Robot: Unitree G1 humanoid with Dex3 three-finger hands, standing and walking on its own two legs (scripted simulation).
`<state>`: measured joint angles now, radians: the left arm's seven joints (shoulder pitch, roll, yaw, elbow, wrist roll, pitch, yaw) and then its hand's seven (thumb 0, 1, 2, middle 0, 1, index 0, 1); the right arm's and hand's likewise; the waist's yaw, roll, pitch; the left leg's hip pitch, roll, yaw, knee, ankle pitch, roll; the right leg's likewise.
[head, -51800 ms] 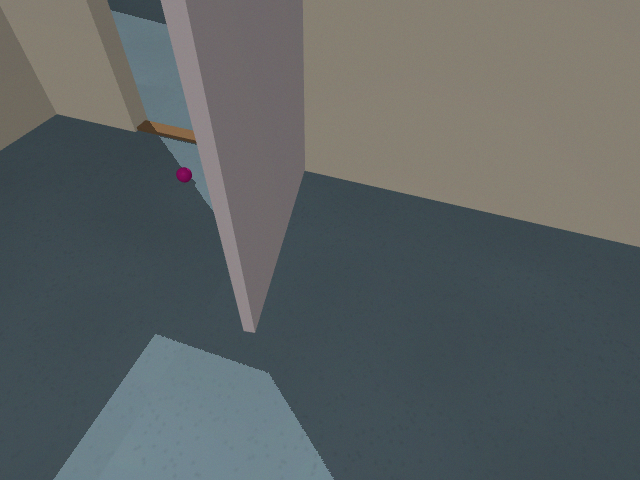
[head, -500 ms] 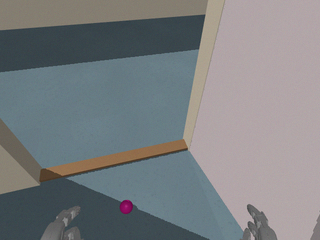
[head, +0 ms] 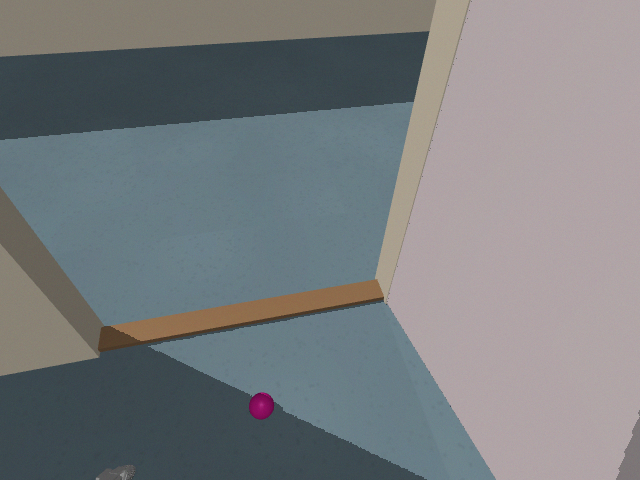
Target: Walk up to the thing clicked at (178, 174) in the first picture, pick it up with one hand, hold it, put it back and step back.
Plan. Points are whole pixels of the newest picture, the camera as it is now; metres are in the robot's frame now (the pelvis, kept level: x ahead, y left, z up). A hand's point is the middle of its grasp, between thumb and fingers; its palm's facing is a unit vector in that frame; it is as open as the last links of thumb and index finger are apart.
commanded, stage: stand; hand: left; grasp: from above
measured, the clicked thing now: (261, 405) +0.47 +0.18 -0.71
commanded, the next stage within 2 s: none
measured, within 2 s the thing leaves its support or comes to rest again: neither
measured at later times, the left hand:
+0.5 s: hand out of the picture +0.05 +0.24 -0.13, palm faces +0.04 -0.94 -0.33, open 7.4 cm
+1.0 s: hand out of the picture +0.06 +0.24 -0.13, palm faces +0.01 -0.94 -0.33, open 7.4 cm
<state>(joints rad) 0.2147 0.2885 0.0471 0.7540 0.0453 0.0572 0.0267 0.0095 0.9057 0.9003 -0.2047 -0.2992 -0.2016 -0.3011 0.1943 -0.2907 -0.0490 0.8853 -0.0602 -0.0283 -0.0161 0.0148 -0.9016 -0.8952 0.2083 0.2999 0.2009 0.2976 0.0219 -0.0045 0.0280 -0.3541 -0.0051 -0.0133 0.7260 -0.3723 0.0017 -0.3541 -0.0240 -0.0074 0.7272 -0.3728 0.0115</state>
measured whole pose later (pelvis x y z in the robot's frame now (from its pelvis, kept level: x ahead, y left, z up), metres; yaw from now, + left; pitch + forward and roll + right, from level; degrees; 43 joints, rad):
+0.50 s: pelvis +0.00 +0.00 +0.03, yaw +0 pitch -4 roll +0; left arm 0.16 0.28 0.04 1.13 0.03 0.01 0.03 0.01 0.91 0.90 -0.21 -0.30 -0.20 -0.30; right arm 0.16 -0.29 -0.03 1.11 -0.03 0.00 -0.03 0.01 -0.90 -0.90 0.21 0.30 0.20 0.30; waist 0.02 0.02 0.06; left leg -0.11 -0.01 -0.01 0.39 -0.21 0.00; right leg -0.11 -0.03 -0.01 0.39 -0.21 0.02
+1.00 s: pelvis +0.00 +0.00 +0.03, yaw -1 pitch -3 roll +0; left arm 0.12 0.30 0.04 1.17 0.02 0.00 0.01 0.01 0.91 0.90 -0.21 -0.30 -0.20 -0.30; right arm 0.14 -0.32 -0.02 1.15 -0.02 -0.01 -0.02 0.01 -0.90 -0.90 0.21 0.30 0.20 0.30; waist 0.01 0.02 0.07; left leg -0.11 0.01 -0.01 0.35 -0.19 -0.01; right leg -0.11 -0.01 0.00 0.35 -0.18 0.01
